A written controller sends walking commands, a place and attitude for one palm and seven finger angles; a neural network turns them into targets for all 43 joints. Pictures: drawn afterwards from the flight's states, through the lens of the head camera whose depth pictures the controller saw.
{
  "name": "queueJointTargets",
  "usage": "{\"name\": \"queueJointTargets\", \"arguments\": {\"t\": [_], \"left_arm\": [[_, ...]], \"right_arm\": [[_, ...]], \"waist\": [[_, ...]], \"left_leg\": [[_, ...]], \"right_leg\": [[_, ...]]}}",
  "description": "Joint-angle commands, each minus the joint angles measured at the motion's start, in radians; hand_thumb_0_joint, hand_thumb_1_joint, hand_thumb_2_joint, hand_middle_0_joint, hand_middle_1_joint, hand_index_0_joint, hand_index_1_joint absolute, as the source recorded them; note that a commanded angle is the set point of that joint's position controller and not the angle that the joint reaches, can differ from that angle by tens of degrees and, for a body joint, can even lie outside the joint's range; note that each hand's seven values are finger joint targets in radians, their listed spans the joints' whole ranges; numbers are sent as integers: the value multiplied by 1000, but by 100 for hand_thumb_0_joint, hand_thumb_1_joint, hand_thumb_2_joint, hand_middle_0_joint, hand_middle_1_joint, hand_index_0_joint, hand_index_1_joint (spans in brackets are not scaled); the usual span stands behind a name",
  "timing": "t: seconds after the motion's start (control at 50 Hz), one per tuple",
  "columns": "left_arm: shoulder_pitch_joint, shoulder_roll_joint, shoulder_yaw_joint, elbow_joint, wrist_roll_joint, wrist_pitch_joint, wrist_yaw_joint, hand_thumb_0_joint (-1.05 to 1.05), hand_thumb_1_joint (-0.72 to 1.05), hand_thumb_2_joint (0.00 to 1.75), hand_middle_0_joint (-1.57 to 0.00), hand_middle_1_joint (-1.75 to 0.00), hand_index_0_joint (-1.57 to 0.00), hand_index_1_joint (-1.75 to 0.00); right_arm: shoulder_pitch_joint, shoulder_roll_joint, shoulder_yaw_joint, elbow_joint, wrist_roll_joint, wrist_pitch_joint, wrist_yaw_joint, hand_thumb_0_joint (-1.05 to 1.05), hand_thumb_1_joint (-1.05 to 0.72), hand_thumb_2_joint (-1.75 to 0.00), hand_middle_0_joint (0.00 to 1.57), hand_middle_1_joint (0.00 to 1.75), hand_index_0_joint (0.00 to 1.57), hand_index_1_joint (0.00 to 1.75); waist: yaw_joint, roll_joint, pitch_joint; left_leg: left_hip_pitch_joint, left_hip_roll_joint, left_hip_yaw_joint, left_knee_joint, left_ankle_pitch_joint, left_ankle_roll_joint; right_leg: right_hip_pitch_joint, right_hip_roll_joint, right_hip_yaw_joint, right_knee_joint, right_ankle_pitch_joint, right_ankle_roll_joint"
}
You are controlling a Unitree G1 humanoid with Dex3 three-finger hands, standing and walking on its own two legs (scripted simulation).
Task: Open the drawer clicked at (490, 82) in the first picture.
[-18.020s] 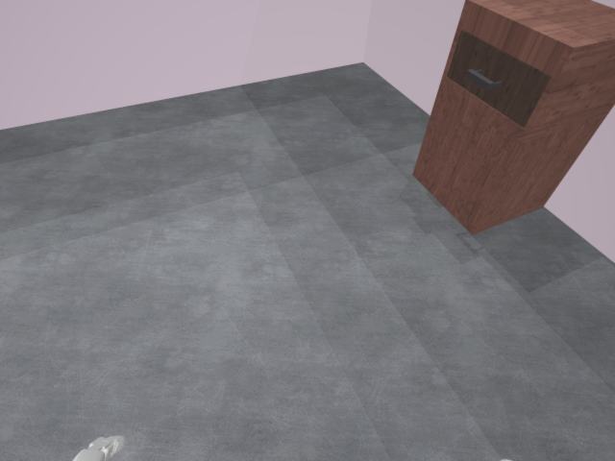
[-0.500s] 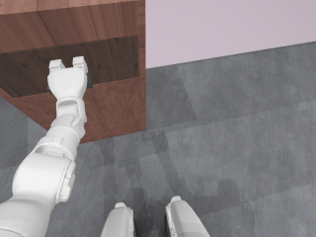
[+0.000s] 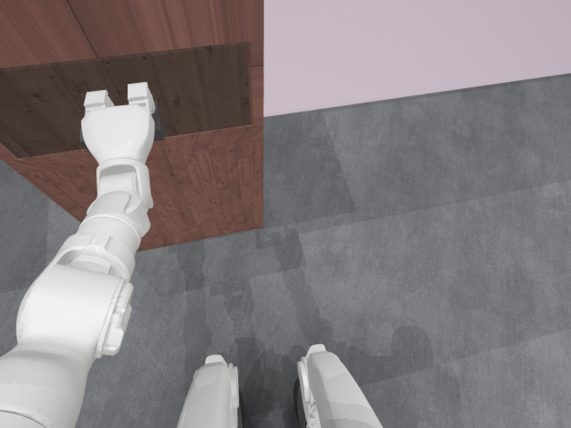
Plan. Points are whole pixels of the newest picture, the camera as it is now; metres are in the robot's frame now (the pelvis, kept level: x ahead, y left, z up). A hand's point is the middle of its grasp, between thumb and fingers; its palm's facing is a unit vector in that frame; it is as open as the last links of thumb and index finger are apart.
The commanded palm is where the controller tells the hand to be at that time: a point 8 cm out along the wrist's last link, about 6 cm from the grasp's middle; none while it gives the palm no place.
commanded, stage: lower the fingers behind the handle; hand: left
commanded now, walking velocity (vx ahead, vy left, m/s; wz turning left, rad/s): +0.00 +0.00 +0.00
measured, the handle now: (122, 122) +0.58 +0.20 -0.01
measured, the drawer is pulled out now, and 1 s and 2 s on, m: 0.00 0.00 0.00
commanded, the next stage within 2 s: lift the fingers back up to retry in 0.24 s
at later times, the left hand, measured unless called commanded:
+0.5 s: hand (130, 147) +0.53 +0.19 -0.01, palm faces +0.01 +0.00 -1.00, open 13.9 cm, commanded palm +0.51 +0.17 +0.04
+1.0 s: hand (107, 127) +0.52 +0.20 +0.05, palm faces -0.06 -0.05 -1.00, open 13.8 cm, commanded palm +0.50 +0.19 +0.10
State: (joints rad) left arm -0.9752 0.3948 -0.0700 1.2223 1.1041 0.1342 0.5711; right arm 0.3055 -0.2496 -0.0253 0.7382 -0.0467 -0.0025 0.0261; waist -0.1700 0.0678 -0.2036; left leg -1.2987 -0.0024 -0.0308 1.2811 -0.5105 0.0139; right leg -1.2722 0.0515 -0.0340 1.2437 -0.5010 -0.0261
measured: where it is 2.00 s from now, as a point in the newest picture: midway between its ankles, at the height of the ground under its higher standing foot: outside the picture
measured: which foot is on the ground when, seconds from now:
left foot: down 0.00-1.00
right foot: down 0.00-1.00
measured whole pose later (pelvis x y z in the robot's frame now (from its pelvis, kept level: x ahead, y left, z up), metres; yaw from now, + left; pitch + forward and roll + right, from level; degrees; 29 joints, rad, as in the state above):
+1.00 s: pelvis +0.04 +0.01 +0.06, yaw +0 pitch +24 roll -2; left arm -0.83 0.37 -0.07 1.14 1.05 0.11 0.46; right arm 0.36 -0.24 -0.05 0.74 -0.03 0.04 0.00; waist -0.15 0.07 -0.18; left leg -0.94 0.00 -0.01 0.98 -0.45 0.03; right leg -0.91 0.05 0.00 0.93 -0.43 -0.01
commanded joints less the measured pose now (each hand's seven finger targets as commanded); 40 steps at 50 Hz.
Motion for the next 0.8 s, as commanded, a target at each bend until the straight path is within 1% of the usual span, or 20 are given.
{"name": "queueJointTargets", "arguments": {"t": [0.0, 0.04, 0.06, 0.1, 0.14, 0.2, 0.22, 0.26, 0.32, 0.38, 0.4, 0.44, 0.48, 0.5, 0.56, 0.58, 0.64, 0.66, 0.72, 0.78], "left_arm": [[-352, 181, 9, -52, 4, 45, -23, 0, -50, 30, -30, -120, -30, -120], [-374, 204, 11, -30, -5, 54, -31, 0, -50, 30, -30, -120, -30, -120], [-393, 222, 26, -40, -11, 51, -36, 0, -50, 30, -30, -120, -30, -120], [-357, 258, 49, -24, -16, 47, -48, 0, -50, 30, -30, -120, -30, -120], [-333, 247, 38, -17, -17, 41, -64, 0, -50, 30, -30, -120, -30, -120], [-345, 221, 16, -31, -1, 22, -73, 0, -50, 30, -30, -120, -30, -120], [-323, 238, 30, -19, 3, 20, -75, 0, -50, 30, -30, -120, -30, -120], [-328, 204, 14, -29, 0, 12, -78, 0, -50, 30, -30, -120, -30, -120], [-324, 211, 19, -31, 1, 6, -71, 0, -50, 30, -30, -120, -30, -120], [-389, 218, 24, -115, 0, 4, -58, 0, -50, 30, -30, -120, -30, -120], [-397, 247, 46, -143, 2, 5, -53, 0, -50, 30, -30, -120, -30, -120], [-405, 233, 42, -185, 0, 11, -46, 0, -50, 30, -30, -120, -30, -120], [-419, 196, 21, -208, -10, 13, -43, 0, -50, 30, -30, -120, -30, -120], [-429, 231, 49, -219, -13, 14, -39, 0, -50, 30, -30, -120, -30, -120], [-459, 252, 65, -266, -27, -1, -35, 0, -50, 30, -30, -120, -30, -120], [-460, 242, 57, -286, -22, -12, -33, 0, -50, 30, -30, -120, -30, -120], [-422, 199, 38, -272, -16, -26, -23, 0, -50, 30, -30, -120, -30, -120], [-422, 210, 47, -264, -15, -26, -19, 0, -50, 30, -30, -120, -30, -120], [-346, 185, 35, -200, -19, -7, -15, 0, -50, 30, -30, -120, -30, -120], [-305, 161, 18, -179, -27, 15, -28, 0, -50, 30, -30, -120, -30, -120]], "right_arm": [[181, -162, -45, -37, 8, -15, -20, 0, -90, -90, 20, 30, 20, 30], [178, -163, -36, -37, 10, -18, -26, 0, -90, -90, 20, 30, 20, 30], [180, -165, -36, -35, 8, -20, -28, 0, -90, -90, 20, 30, 20, 30], [173, -166, -31, -42, 10, -19, -32, 0, -90, -90, 20, 30, 20, 30], [172, -162, -26, -49, 11, -21, -34, 0, -90, -90, 20, 30, 20, 30], [177, -163, -30, -48, 11, -24, -34, 0, -90, -90, 20, 30, 20, 30], [180, -165, -28, -52, 11, -23, -33, 0, -90, -90, 20, 30, 20, 30], [183, -163, -33, -53, 11, -21, -33, 0, -90, -90, 20, 30, 20, 30], [185, -166, -34, -53, 11, -23, -33, 0, -90, -90, 20, 30, 20, 30], [197, -167, -43, -58, 12, -21, -31, 0, -90, -90, 20, 30, 20, 30], [201, -168, -44, -57, 15, -18, -32, 0, -90, -90, 20, 30, 20, 30], [206, -163, -49, -57, 15, -14, -32, 0, -90, -90, 20, 30, 20, 30], [210, -160, -53, -52, 16, -12, -30, 0, -90, -90, 20, 30, 20, 30], [212, -162, -53, -44, 17, -10, -30, 0, -90, -90, 20, 30, 20, 30], [211, -161, -56, -39, 15, -9, -38, 0, -90, -90, 20, 30, 20, 30], [213, -156, -58, -37, 16, -10, -40, 0, -90, -90, 20, 30, 20, 30], [212, -153, -63, -24, 12, -11, -40, 0, -90, -90, 20, 30, 20, 30], [215, -152, -61, -16, 11, -10, -39, 0, -90, -90, 20, 30, 20, 30], [212, -152, -60, -18, 11, 0, -37, 0, -90, -90, 20, 30, 20, 30], [212, -150, -62, -25, 15, 10, -31, 0, -90, -90, 20, 30, 20, 30]], "waist": [[-58, 10, -428], [-68, -18, -403], [-68, -21, -421], [-52, -25, -430], [-49, -22, -416], [-60, 7, -404], [-49, -5, -397], [-57, 1, -400], [-56, -7, -401], [-52, 41, -472], [-40, 54, -506], [-33, 80, -551], [-40, 87, -550], [-35, 84, -550], [-39, 52, -568], [-35, 77, -573], [-35, 76, -520], [-34, 73, -500], [-27, 32, -429], [-13, 41, -423]], "left_leg": [[286, -5, 12, -145, 170, 38], [241, -7, 14, -144, 137, 43], [243, -6, 14, -142, 139, 43], [216, -9, 22, -138, 126, 44], [202, -11, 25, -138, 126, 45], [226, -6, 19, -132, 140, 45], [218, -7, 16, -133, 139, 43], [245, -5, 9, -135, 155, 41], [236, -3, 7, -132, 141, 41], [335, 2, -5, -156, 181, 37], [363, 3, -10, -164, 199, 34], [444, 7, -17, -183, 258, 29], [499, 10, -26, -202, 283, 26], [509, 13, -26, -208, 293, 27], [538, 10, -24, -233, 307, 30], [563, 10, -24, -245, 321, 28], [603, 11, -22, -265, 359, 26], [610, 11, -17, -273, 374, 25], [589, 5, -7, -303, 374, 25], [621, 0, 6, -334, 404, 23]], "right_leg": [[276, 4, 13, -203, 183, 5], [292, 3, 20, -210, 160, 10], [303, 1, 21, -205, 164, 11], [327, -2, 29, -206, 161, 13], [334, -1, 31, -206, 170, 13], [282, 1, 22, -196, 172, 10], [281, 3, 18, -192, 164, 7], [260, 4, 13, -187, 171, 6], [244, 4, 9, -185, 149, 6], [248, 5, 2, -193, 166, 5], [265, 7, 2, -194, 177, 3], [286, 9, -4, -207, 217, 0], [286, 11, -9, -226, 222, 1], [300, 12, -9, -232, 233, 1], [364, 12, 1, -264, 259, 5], [369, 11, 0, -274, 269, 3], [368, 14, -5, -301, 290, 0], [381, 15, -5, -309, 306, -1], [421, 17, -5, -342, 322, -1], [473, 18, -2, -368, 365, -2]]}}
